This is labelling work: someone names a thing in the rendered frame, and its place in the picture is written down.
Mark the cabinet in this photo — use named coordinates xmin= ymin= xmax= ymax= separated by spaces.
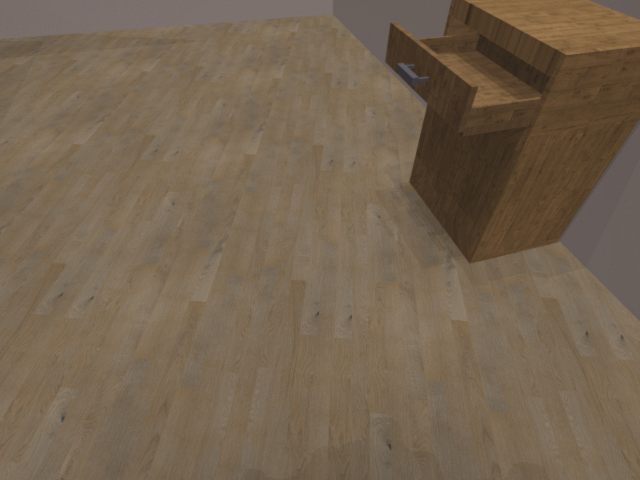
xmin=409 ymin=0 xmax=640 ymax=264

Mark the handle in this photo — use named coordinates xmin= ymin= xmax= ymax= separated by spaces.
xmin=396 ymin=63 xmax=429 ymax=85

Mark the drawer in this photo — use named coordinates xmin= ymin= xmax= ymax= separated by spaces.
xmin=385 ymin=22 xmax=550 ymax=137

